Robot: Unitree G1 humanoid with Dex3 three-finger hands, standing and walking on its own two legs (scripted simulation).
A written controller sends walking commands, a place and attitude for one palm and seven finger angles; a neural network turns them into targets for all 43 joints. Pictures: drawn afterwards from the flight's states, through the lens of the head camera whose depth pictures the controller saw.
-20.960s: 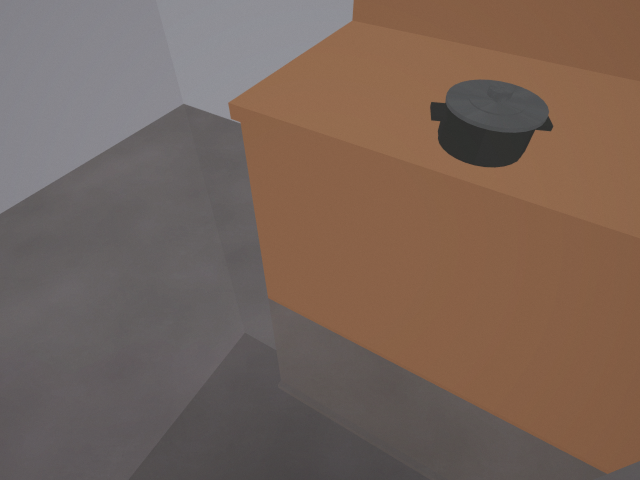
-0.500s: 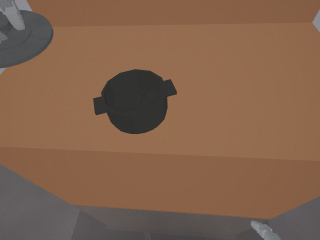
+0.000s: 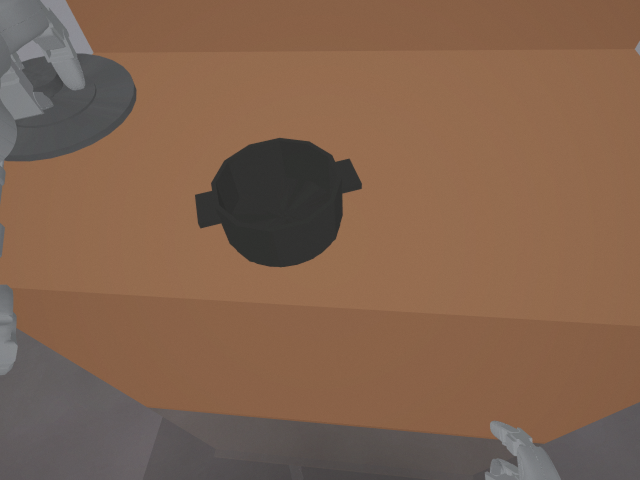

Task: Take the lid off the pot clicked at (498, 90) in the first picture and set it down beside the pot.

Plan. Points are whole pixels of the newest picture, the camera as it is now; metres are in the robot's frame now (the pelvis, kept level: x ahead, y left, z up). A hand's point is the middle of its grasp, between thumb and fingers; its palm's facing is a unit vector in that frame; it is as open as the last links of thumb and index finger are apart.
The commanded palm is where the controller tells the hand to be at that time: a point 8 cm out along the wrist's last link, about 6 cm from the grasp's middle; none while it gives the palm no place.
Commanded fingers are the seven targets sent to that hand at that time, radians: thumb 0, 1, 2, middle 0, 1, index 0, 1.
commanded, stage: lower the lid onto the table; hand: left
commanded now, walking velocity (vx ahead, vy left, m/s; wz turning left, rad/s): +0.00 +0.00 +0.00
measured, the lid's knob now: (38, 82) +0.47 +0.30 +0.26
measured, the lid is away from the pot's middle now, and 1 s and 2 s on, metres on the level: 0.24 0.23 0.22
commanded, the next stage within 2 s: none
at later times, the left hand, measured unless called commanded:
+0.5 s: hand (51, 116) +0.43 +0.28 +0.24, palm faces -0.20 -0.04 -0.98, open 6.4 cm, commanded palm +0.40 +0.29 +0.31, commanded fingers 0.00 0.61 1.11 -0.92 -0.89 -1.01 -0.93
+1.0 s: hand (75, 142) +0.44 +0.29 +0.20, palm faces -0.29 -0.06 -0.95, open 6.4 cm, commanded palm +0.43 +0.29 +0.27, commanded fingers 0.00 0.61 1.11 -0.92 -0.89 -1.01 -0.93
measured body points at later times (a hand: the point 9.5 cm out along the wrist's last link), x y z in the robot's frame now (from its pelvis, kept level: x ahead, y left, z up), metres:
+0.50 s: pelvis +0.00 +0.00 +0.00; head +0.04 -0.03 +0.45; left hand +0.44 +0.28 +0.30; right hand +0.12 -0.26 -0.12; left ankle -0.01 +0.09 -0.74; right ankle +0.00 -0.15 -0.74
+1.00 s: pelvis +0.00 +0.00 +0.00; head +0.05 -0.02 +0.45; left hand +0.45 +0.28 +0.25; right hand +0.11 -0.27 -0.12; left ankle -0.01 +0.09 -0.74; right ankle +0.00 -0.15 -0.74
